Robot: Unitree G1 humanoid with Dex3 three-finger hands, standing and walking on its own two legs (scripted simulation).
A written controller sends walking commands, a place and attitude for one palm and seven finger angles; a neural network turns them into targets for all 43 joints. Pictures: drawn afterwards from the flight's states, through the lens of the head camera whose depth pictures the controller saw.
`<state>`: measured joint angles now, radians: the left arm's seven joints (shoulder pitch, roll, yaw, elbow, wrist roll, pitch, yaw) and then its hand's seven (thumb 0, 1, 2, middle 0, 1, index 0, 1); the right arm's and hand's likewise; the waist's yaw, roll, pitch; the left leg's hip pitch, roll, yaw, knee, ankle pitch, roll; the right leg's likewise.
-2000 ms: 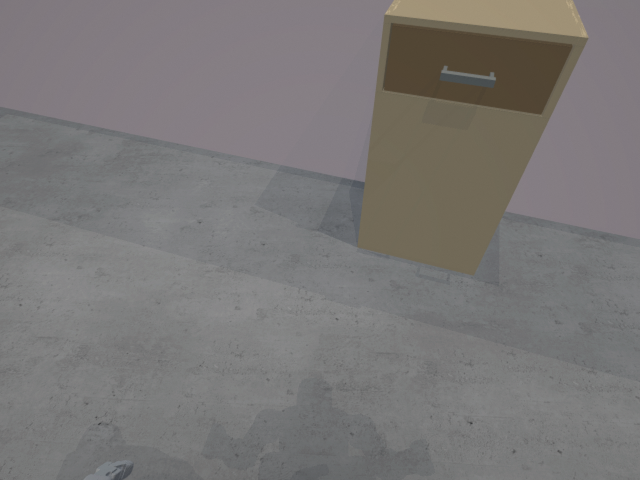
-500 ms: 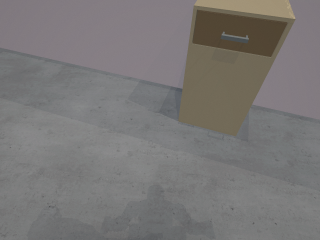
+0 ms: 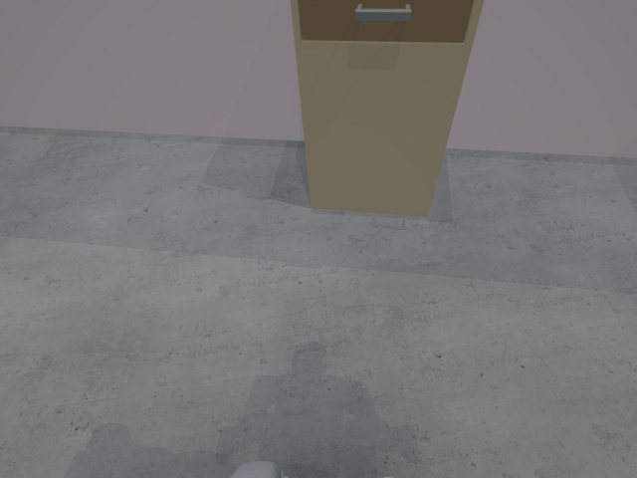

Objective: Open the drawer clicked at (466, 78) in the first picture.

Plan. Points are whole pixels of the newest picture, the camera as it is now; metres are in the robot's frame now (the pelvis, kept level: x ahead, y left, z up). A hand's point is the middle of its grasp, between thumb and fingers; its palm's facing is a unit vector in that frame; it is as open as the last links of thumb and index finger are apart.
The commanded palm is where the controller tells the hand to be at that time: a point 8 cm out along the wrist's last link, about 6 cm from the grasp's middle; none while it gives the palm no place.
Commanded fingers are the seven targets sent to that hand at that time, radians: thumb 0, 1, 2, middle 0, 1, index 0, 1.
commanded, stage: walk to a spot facing it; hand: left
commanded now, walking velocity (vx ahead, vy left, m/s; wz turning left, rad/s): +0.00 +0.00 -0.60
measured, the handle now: (383, 11) +1.15 -0.07 +0.05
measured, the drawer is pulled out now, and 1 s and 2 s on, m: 0.00 0.00 0.00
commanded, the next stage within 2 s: none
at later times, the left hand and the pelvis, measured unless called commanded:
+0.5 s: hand out of the picture +0.10 +0.25 -0.16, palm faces -0.18 -0.96 -0.20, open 7.4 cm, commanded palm none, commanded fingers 0.00 0.90 0.90 -0.20 -0.30 -0.20 -0.30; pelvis +0.02 +0.05 +0.02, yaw -16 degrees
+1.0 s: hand (328, 330) +0.38 +0.03 -0.18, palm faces -0.64 -0.76 -0.11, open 7.4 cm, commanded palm none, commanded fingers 0.00 0.90 0.90 -0.20 -0.30 -0.20 -0.30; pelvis +0.17 -0.03 -0.01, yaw -36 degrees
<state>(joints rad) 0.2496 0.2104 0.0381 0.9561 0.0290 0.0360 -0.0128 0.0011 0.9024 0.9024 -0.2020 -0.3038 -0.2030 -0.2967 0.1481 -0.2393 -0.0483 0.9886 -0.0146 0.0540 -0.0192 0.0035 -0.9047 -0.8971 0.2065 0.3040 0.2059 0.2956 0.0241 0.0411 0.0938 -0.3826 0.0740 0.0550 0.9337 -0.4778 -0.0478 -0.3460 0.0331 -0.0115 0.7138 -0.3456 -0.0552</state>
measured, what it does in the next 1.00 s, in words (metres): walks ahead, turning right: left foot, then right foot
